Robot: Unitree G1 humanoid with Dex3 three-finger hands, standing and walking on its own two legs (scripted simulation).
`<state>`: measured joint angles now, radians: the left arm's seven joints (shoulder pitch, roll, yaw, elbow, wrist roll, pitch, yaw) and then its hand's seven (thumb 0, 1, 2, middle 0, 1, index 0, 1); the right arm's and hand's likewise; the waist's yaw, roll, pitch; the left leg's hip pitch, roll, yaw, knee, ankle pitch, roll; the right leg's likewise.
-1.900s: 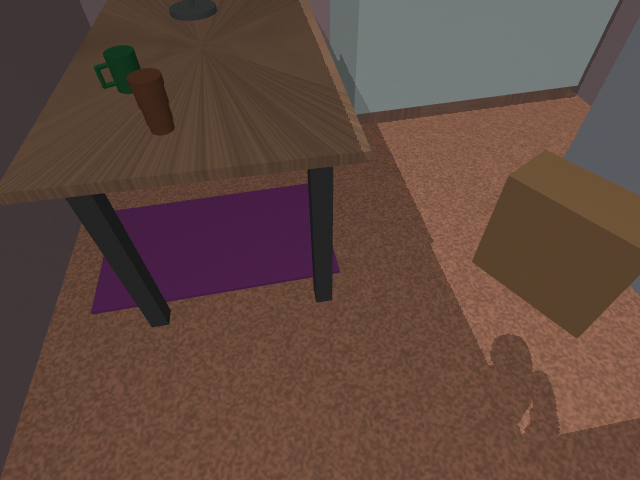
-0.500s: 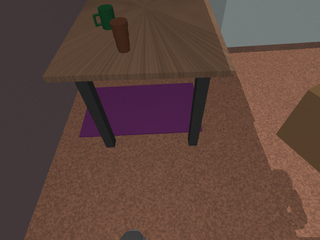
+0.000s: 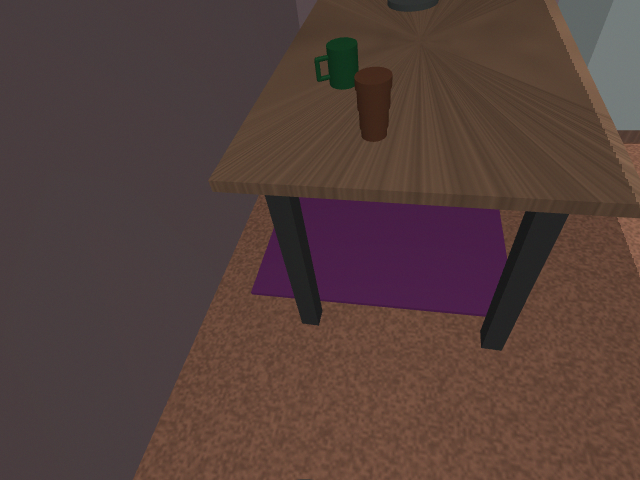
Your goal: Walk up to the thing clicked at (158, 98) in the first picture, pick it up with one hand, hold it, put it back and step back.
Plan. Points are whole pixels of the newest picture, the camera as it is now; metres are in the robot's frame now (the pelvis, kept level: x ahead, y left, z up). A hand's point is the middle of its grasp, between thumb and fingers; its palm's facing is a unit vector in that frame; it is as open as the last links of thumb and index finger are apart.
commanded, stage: walk up
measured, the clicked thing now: (373, 106) +0.80 -0.06 +0.04
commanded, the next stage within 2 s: none
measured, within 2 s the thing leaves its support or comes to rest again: neither
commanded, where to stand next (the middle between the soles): +0.16 +0.09 m, yaw +6 degrees
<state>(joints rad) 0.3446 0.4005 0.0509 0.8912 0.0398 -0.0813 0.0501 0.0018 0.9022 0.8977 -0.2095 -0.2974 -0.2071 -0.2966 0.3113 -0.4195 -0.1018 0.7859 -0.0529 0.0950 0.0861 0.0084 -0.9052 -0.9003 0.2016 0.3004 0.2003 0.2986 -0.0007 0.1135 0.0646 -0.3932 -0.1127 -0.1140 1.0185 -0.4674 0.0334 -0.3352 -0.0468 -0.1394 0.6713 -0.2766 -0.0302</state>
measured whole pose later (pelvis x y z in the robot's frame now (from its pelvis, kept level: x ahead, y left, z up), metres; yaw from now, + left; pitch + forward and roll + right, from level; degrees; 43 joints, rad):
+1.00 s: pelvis +0.10 +0.11 +0.00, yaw +6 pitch -2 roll +1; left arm 0.16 0.38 0.04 0.85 0.04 0.01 -0.02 0.00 0.91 0.90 -0.20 -0.30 -0.20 -0.30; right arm 0.19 -0.41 -0.03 0.88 0.00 -0.02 -0.04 0.01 -0.90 -0.90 0.20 0.30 0.20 0.30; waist 0.00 0.00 0.14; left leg -0.40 0.00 0.00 0.90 -0.54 0.02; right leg -0.32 -0.02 0.00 0.72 -0.36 -0.02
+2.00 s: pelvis +0.11 +0.11 +0.03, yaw +6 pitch -3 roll +0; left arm 0.07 0.35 0.01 1.13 0.01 0.01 -0.02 0.00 0.91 0.90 -0.20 -0.30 -0.20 -0.30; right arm 0.10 -0.35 0.00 1.13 -0.02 -0.04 -0.01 0.01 -0.90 -0.90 0.20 0.30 0.20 0.30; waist 0.00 -0.02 0.03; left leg -0.12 0.01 0.03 0.35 -0.19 0.00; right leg -0.11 -0.02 -0.02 0.34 -0.19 0.02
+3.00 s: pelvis +0.12 +0.11 +0.03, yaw +6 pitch -2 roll +0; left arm 0.08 0.34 0.00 1.15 0.01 -0.01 -0.01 0.00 0.91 0.90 -0.20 -0.30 -0.20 -0.30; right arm 0.08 -0.35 0.00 1.15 -0.01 -0.01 0.00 0.01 -0.91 -0.90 0.20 0.30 0.20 0.30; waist -0.01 0.01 0.05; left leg -0.09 0.01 0.02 0.30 -0.17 0.00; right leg -0.08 -0.02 -0.03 0.29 -0.17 0.01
